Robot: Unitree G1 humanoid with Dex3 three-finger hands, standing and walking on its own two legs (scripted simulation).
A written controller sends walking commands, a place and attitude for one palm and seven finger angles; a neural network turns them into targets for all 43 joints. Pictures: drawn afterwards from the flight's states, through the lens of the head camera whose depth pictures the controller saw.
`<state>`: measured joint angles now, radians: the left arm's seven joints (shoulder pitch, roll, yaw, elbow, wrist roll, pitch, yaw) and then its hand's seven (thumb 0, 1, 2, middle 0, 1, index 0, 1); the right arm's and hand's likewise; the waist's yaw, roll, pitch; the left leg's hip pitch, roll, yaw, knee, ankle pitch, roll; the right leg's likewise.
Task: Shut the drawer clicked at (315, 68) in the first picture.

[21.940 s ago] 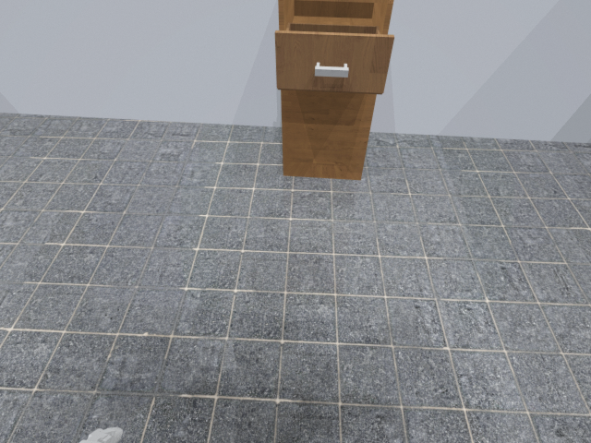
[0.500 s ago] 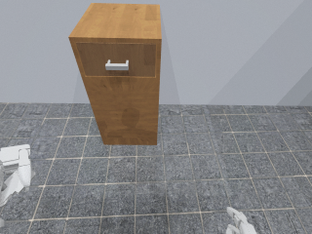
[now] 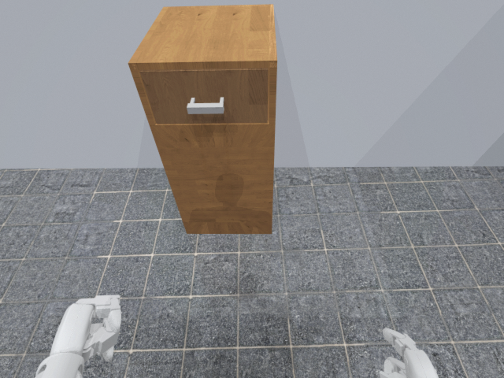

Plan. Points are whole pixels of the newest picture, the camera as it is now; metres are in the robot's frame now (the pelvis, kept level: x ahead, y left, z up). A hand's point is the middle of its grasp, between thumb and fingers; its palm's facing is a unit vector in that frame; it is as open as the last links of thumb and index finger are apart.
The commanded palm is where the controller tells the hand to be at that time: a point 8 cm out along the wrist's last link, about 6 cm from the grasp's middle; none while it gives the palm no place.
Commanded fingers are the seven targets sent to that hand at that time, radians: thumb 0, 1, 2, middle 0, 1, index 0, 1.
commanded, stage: let the arm hang, fingers relaxed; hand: left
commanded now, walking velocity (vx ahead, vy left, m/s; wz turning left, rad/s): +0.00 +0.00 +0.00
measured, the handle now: (206, 104) +0.83 +0.19 -0.02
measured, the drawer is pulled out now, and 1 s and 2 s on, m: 0.00 0.00 0.00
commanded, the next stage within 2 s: look to check the result in 0.96 s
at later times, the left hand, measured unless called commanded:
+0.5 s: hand out of the picture -0.08 +0.20 -0.16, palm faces +0.00 -0.98 -0.22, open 6.0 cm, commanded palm none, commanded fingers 0.00 0.90 0.90 -0.20 -0.30 -0.20 -0.30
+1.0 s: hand out of the picture -0.03 +0.15 -0.16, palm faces +0.01 -0.98 -0.17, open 7.4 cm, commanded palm none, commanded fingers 0.00 0.90 0.90 -0.20 -0.30 -0.20 -0.30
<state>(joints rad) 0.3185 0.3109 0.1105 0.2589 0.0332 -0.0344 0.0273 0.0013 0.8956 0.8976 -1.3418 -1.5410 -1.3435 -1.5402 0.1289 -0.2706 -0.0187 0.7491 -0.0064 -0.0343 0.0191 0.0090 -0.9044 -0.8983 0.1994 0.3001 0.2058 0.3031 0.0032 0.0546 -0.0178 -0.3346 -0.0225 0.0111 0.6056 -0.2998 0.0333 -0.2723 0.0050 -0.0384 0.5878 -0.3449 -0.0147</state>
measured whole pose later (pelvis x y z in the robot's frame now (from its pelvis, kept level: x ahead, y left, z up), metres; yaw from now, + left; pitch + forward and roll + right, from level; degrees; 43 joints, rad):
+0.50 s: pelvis -0.02 +0.01 +0.01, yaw +0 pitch -1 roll -1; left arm 0.36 0.18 -0.01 1.15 0.01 0.01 0.03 0.01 0.90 0.90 -0.45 -0.59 -0.45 -0.58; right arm 0.34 -0.14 0.00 1.12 -0.01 0.02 -0.03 0.01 -0.91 -0.90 0.20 0.30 0.20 0.30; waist 0.00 0.02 0.06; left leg -0.22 -0.03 0.02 0.43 -0.19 0.05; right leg -0.16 0.00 -0.03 0.41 -0.22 0.00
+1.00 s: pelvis -0.02 +0.00 +0.01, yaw -1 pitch -1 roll +0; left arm 0.31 0.11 0.00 1.13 0.01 -0.01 0.04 0.01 0.91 0.90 -0.20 -0.30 -0.20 -0.30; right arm 0.33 -0.11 -0.01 1.13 -0.01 0.00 -0.03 0.00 -0.91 -0.90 0.20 0.30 0.20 0.30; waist -0.01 0.01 0.04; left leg -0.22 -0.01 0.02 0.44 -0.20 0.02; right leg -0.17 0.02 -0.02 0.43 -0.24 -0.02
